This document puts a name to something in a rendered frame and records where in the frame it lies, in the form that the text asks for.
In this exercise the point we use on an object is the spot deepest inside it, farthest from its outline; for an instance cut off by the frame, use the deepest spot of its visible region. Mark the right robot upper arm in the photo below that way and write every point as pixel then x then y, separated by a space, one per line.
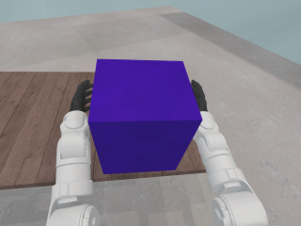
pixel 238 209

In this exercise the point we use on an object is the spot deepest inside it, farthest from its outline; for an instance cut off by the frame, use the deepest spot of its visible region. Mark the carton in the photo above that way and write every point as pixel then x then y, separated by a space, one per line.
pixel 143 114

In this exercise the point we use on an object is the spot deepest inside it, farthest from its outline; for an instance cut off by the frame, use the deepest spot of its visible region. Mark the robot left hand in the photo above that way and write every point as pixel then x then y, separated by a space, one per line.
pixel 79 99

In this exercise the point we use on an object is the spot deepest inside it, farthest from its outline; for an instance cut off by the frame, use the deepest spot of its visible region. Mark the left robot upper arm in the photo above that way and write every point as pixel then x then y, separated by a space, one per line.
pixel 79 215

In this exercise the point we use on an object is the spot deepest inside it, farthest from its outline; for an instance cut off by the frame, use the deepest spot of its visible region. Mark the table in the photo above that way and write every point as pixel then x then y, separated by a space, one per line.
pixel 32 107

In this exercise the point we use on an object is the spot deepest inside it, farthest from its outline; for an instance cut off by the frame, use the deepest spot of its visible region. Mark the right robot forearm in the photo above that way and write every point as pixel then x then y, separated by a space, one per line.
pixel 223 175

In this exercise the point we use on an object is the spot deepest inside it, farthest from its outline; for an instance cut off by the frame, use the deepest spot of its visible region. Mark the left robot forearm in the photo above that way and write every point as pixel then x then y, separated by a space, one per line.
pixel 73 159

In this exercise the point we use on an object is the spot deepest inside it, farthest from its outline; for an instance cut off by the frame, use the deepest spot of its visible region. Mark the robot right hand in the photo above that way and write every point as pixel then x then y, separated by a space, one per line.
pixel 199 95

